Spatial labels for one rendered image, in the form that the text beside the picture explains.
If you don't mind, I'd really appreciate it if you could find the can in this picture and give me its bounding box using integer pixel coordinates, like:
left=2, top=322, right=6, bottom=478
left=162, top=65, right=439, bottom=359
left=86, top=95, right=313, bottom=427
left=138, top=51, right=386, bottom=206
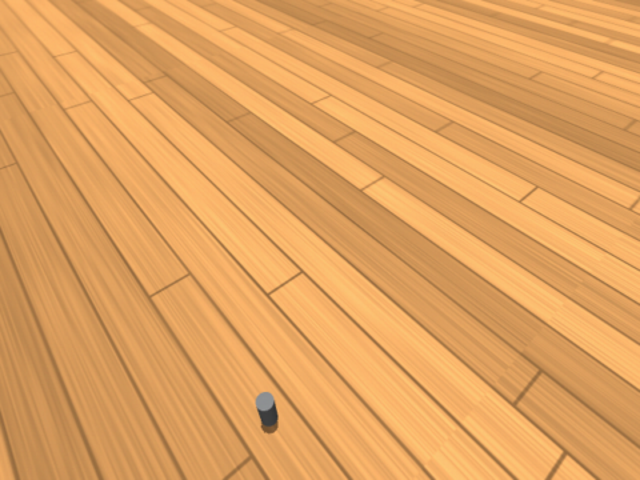
left=256, top=392, right=278, bottom=427

